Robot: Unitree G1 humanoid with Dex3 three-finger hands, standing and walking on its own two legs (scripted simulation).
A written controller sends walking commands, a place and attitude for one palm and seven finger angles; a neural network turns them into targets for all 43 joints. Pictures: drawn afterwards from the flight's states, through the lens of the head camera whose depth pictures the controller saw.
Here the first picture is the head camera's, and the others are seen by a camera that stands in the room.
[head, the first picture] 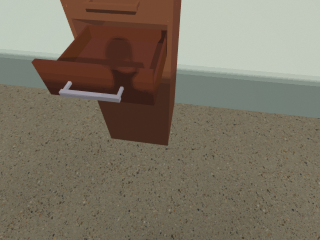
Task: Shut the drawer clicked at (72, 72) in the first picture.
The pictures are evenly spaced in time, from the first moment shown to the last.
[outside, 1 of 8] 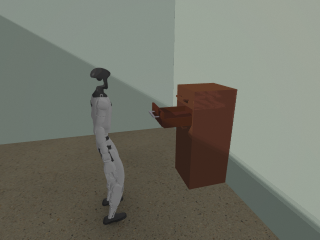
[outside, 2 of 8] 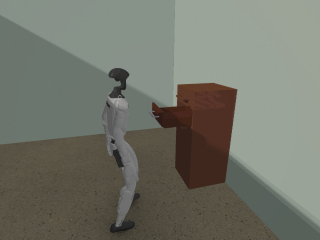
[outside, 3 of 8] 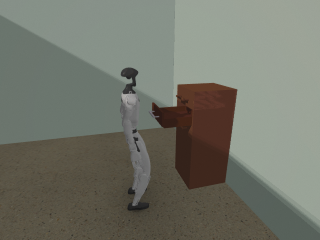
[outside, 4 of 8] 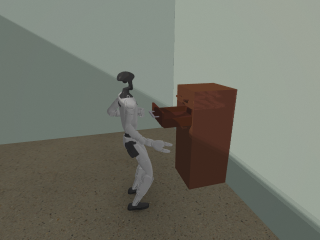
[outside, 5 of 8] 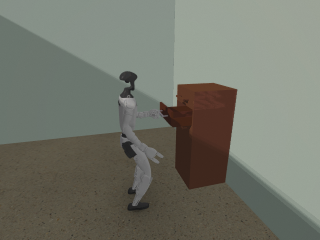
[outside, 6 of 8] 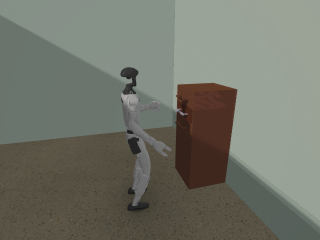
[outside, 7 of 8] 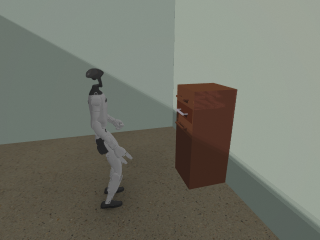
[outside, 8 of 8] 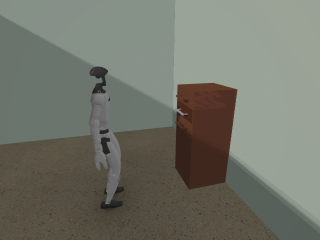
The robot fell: no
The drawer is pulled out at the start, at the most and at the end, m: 0.30 0.30 0.00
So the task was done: yes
